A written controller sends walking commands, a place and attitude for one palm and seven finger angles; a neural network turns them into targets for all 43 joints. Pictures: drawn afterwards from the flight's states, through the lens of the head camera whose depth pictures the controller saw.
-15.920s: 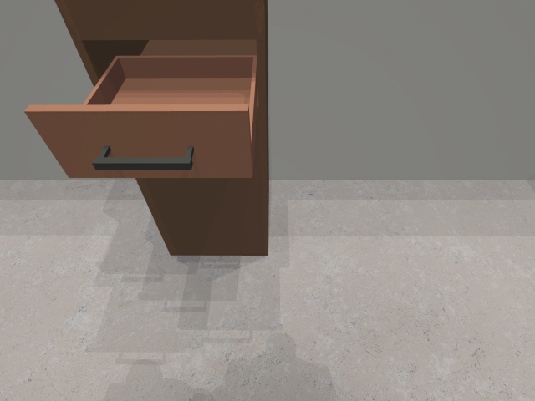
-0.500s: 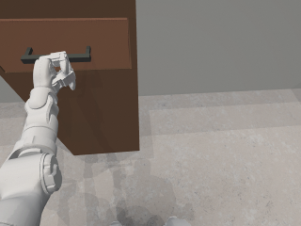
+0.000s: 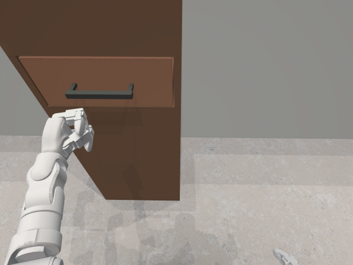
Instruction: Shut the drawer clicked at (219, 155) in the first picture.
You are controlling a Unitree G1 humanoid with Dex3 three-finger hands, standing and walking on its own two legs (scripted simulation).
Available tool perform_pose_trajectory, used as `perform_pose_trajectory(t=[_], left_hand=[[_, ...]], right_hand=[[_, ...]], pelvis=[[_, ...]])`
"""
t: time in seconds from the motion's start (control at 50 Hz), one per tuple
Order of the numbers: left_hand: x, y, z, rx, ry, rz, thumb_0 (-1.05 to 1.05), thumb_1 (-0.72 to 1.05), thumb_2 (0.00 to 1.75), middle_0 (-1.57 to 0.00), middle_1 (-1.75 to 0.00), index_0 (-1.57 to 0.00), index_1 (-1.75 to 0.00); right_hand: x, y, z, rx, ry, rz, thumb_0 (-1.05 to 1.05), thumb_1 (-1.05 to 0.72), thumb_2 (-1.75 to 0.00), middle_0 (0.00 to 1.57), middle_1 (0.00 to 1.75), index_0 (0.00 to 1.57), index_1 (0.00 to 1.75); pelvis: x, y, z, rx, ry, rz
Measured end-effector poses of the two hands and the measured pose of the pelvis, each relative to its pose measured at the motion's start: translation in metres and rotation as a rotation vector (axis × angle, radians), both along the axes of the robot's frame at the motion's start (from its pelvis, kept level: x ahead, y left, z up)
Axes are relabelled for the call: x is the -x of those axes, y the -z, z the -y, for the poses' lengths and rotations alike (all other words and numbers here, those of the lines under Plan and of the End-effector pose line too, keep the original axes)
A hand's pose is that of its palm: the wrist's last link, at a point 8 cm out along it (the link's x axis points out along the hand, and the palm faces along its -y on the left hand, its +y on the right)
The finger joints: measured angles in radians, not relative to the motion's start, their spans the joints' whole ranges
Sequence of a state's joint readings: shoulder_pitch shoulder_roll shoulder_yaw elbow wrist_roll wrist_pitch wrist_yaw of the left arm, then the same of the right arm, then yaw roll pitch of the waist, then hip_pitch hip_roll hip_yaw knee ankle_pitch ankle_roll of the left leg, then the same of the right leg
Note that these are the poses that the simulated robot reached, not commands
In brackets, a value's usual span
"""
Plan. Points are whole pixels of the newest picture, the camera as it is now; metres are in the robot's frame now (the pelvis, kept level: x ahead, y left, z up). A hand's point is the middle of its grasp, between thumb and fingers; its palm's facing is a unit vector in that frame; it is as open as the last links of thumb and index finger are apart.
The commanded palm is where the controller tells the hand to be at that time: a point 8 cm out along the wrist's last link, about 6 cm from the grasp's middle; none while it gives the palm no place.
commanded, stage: draw the hand back to the body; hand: left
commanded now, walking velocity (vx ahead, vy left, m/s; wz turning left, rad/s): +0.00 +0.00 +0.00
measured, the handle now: (101, 90) +0.54 +0.22 +0.09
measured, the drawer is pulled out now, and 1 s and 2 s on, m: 0.00 0.00 0.00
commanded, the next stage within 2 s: step back with the hand held close in 1.04 s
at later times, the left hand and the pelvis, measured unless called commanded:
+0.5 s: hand (46, 179) +0.24 +0.23 +0.15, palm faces +0.33 -0.90 -0.28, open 3.3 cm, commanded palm +0.20 +0.27 +0.16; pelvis -0.01 +0.00 +0.02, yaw +1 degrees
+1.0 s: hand out of the picture +0.15 +0.24 +0.17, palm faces +0.44 -0.80 -0.40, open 3.2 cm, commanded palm +0.10 +0.28 +0.19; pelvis -0.02 +0.00 +0.02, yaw +1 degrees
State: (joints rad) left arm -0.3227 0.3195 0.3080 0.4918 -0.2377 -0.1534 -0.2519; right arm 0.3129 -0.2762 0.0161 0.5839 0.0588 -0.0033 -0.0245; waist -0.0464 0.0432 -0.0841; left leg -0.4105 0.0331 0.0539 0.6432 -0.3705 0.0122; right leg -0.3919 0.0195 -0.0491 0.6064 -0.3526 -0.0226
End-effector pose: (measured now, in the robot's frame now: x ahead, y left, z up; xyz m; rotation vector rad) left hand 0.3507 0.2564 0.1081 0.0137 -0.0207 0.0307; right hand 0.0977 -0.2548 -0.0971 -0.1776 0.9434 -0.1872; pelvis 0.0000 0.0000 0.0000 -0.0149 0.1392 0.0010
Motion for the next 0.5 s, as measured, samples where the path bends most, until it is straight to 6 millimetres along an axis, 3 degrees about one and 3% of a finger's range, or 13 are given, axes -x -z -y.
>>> perform_pose_trajectory(t=[0.18,0.24,0.34,0.5], left_hand=[[0.050,-0.018,-0.007,-0.010,0.000,0.010,0.02,0.90,0.90,-1.40,-1.60,-1.40,-1.60],[0.068,-0.028,-0.006,-0.127,-0.077,0.018,0.02,0.90,0.90,-1.40,-1.60,-1.40,-1.60],[0.101,-0.036,-0.006,-0.219,-0.198,0.038,0.02,0.90,0.90,-1.40,-1.60,-1.40,-1.60],[0.144,-0.052,-0.012,-0.293,-0.295,0.073,0.02,0.90,0.90,-1.40,-1.60,-1.40,-1.60]], right_hand=[[-0.055,-0.021,-0.018,-0.008,-0.098,0.200,0.01,-0.90,-0.90,0.20,0.29,0.20,0.30],[-0.065,-0.029,-0.025,-0.014,-0.119,0.244,0.01,-0.90,-0.90,0.20,0.29,0.20,0.30],[-0.072,-0.034,-0.036,-0.029,-0.148,0.250,0.01,-0.90,-0.90,0.20,0.29,0.20,0.30],[-0.065,-0.030,-0.044,-0.044,-0.174,0.218,0.01,-0.90,-0.90,0.20,0.30,0.20,0.30]], pelvis=[[0.008,-0.003,-0.001,-0.004,-0.026,0.066],[0.011,-0.006,-0.001,-0.009,-0.018,0.096],[0.013,-0.013,-0.002,-0.014,-0.013,0.136],[0.014,-0.017,-0.002,-0.016,-0.014,0.186]])
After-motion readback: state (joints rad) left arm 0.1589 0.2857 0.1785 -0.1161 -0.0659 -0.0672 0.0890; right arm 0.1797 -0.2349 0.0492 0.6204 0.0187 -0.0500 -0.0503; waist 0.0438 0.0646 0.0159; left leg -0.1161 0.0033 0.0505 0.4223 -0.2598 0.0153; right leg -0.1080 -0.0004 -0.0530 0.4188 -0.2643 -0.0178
